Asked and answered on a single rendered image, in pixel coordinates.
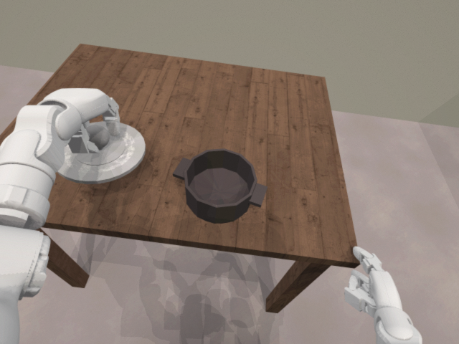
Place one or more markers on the robot right hand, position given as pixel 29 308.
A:
pixel 370 294

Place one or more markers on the right robot forearm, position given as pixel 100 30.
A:
pixel 394 326

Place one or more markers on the pot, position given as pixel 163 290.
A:
pixel 220 185

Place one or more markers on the left robot upper arm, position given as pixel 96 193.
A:
pixel 23 263

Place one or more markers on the lid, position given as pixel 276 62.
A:
pixel 118 158

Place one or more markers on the table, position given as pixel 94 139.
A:
pixel 281 122

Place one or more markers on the knob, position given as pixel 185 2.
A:
pixel 98 135

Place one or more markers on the left robot forearm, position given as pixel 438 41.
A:
pixel 29 158

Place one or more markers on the robot left hand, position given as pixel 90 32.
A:
pixel 90 103

